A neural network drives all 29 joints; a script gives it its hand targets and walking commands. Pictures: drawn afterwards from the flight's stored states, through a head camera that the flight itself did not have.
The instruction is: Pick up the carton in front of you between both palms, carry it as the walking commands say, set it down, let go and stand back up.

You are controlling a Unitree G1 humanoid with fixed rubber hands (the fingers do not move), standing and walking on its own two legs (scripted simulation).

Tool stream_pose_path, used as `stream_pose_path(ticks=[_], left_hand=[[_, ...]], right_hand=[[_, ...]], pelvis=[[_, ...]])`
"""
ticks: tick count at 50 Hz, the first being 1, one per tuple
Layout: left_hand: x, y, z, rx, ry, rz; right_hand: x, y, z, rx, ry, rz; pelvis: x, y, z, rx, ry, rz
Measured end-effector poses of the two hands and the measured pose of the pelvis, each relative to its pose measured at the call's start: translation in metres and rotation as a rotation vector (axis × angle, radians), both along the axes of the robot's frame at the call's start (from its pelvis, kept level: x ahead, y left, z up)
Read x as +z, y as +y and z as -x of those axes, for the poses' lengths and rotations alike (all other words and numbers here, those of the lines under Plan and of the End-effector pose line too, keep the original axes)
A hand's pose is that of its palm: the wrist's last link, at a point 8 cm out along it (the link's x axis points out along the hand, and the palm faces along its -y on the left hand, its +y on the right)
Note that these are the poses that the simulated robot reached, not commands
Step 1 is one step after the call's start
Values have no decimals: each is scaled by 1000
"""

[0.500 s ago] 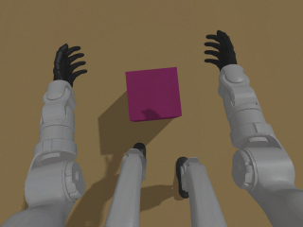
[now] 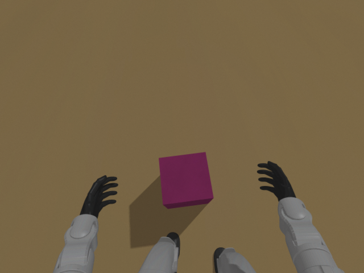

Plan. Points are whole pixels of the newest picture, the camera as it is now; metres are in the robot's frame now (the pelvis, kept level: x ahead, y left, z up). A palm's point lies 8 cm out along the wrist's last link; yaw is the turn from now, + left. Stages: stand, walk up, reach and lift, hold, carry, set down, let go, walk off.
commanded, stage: let go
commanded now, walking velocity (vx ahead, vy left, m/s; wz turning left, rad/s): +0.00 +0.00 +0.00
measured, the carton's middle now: (185, 182) +0.40 +0.04 -0.62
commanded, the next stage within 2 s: stand in 0.72 s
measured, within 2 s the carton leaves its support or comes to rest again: neither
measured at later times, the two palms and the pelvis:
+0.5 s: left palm (101, 235) +0.19 +0.20 -0.04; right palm (343, 240) +0.19 -0.27 -0.03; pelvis +0.03 -0.04 +0.03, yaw +0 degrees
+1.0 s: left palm (72, 267) +0.13 +0.26 -0.07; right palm (332, 253) +0.16 -0.27 -0.09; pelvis +0.06 -0.02 +0.01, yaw +6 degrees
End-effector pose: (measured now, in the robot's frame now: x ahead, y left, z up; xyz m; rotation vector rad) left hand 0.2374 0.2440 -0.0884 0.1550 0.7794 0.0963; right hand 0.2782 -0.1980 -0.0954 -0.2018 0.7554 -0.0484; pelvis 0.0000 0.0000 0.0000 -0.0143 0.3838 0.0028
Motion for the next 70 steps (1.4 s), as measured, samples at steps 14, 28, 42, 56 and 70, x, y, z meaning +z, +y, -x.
stream_pose_path(ticks=[14, 28, 42, 56, 70], left_hand=[[50, -34, 60, -12, 11, -2], [51, -47, 49, -37, 17, -5], [39, -5, 71, 53, 20, -134], [1, 18, 129, 206, 201, -140], [-12, 15, 165, 264, 310, -121]], right_hand=[[51, -54, 78, -17, 13, -3], [62, -68, 89, -25, 34, -7], [31, -74, 113, -22, 133, 95], [-1, -65, 101, 32, 241, 116], [-8, -54, 90, 66, 274, 124]], pelvis=[[31, -24, -23, 2, -305, -28], [31, -35, -28, 0, -441, -34], [22, -25, -40, 49, -361, -42], [7, -16, -64, 116, -302, -41], [5, -14, -66, 157, -316, -39]])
